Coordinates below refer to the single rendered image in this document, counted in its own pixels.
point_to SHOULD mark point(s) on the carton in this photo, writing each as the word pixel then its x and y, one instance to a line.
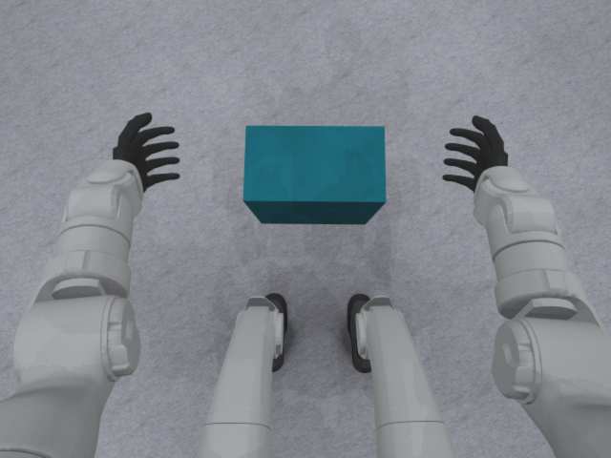
pixel 314 174

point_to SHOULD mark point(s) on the robot left hand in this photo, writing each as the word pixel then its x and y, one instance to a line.
pixel 129 148

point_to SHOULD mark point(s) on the robot left shin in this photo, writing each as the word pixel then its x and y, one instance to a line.
pixel 258 301

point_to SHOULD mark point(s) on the right robot thigh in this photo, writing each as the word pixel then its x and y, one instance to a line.
pixel 408 420

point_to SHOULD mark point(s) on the right robot upper arm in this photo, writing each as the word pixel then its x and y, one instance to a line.
pixel 560 373

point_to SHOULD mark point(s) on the robot right forearm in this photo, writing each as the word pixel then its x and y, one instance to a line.
pixel 534 277

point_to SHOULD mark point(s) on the robot right hand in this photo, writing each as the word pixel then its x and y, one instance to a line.
pixel 490 154

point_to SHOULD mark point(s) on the left robot upper arm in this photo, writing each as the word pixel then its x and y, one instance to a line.
pixel 70 354

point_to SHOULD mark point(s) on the robot left forearm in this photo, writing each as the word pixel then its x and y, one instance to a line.
pixel 94 239

